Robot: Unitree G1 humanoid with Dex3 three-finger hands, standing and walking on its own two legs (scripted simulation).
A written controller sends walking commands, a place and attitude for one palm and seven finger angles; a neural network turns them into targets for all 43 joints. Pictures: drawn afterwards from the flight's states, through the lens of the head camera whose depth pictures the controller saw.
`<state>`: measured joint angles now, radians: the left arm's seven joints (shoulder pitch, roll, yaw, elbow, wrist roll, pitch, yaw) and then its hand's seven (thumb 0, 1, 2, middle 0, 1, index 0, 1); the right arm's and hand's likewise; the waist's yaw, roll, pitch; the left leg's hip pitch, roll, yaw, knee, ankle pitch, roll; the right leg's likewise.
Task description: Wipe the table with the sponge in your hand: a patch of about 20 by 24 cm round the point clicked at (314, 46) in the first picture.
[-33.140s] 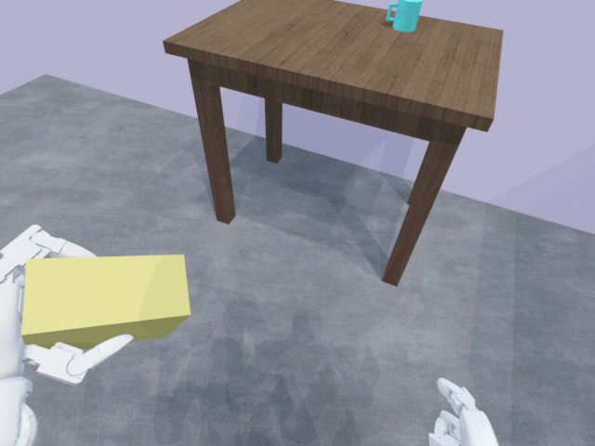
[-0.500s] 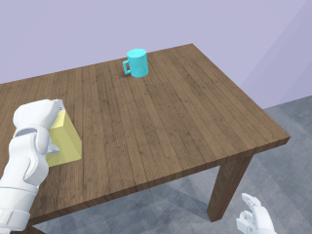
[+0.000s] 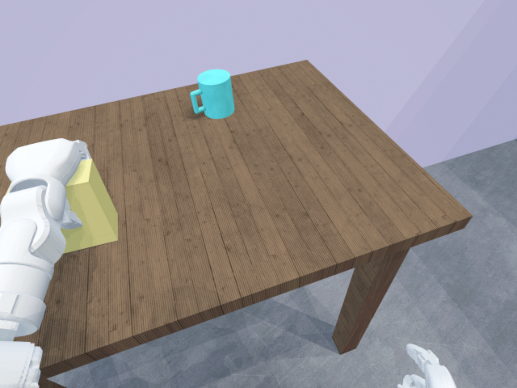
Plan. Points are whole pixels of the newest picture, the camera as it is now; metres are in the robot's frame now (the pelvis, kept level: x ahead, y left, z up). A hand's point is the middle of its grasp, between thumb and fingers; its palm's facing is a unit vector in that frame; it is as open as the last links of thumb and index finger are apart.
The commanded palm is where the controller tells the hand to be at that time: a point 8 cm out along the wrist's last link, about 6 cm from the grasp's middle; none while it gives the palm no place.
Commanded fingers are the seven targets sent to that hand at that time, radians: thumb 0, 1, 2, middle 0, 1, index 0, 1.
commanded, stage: wipe forward along the first lane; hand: left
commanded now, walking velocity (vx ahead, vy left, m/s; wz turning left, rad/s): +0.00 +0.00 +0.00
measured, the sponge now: (75, 218) +0.35 +0.34 +0.08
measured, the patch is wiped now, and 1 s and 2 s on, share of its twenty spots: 0.25 0.55 0.65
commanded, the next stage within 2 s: slide across to the middle lane in 0.30 s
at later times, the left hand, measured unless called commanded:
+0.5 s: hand (67, 167) +0.40 +0.36 +0.14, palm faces -0.08 +0.04 -1.00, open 10.4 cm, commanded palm +0.38 +0.33 +0.19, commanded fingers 0.00 0.10 1.30 -1.20 -1.60 -1.20 -1.60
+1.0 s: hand (116, 152) +0.44 +0.29 +0.14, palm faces +0.03 -0.03 -1.00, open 10.4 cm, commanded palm +0.41 +0.28 +0.20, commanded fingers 0.00 0.10 1.30 -1.20 -1.60 -1.20 -1.60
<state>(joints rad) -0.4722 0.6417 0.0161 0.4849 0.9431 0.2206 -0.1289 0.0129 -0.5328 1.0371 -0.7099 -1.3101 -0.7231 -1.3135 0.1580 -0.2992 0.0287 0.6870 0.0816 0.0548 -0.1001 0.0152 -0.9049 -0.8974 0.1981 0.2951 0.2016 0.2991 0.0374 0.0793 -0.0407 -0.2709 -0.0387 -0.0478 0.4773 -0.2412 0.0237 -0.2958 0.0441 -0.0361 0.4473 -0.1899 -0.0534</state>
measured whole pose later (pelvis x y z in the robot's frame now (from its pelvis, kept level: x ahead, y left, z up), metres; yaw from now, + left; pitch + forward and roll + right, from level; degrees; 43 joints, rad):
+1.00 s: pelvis +0.04 +0.04 +0.01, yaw +1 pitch +5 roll -1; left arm -0.64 0.45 -0.20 0.43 0.97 0.42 -0.06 0.00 -0.53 1.04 -0.70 -1.32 -0.71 -1.32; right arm 0.06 -0.25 0.06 0.66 0.07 0.05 -0.04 0.01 -0.91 -0.90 0.20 0.30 0.20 0.30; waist 0.06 0.08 -0.06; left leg -0.23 -0.09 -0.05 0.38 -0.24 0.07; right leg -0.25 0.00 -0.03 0.36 -0.20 -0.01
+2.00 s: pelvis +0.02 +0.00 +0.00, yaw -1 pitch +0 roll +0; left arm -0.32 0.44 -0.21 0.11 0.96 0.57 -0.05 -0.01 -0.50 1.04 -0.66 -1.36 -0.67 -1.36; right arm 0.04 -0.27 0.06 0.66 0.09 0.11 -0.04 0.02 -0.91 -0.90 0.20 0.29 0.20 0.30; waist 0.07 0.10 -0.07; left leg -0.17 -0.04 -0.03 0.43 -0.26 0.02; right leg -0.22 0.05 -0.01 0.44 -0.22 -0.06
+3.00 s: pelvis +0.02 +0.01 +0.00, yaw -2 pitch -2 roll +0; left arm 0.02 0.37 -0.23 -0.40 0.93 0.64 0.02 -0.01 -0.51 1.04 -0.64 -1.38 -0.69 -1.34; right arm 0.04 -0.27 0.03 0.62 0.09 0.15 -0.01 0.02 -0.91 -0.90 0.20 0.29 0.13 0.27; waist 0.11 0.11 -0.05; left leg -0.16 -0.04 -0.01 0.48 -0.30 0.03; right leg -0.21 0.05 0.00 0.49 -0.25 -0.05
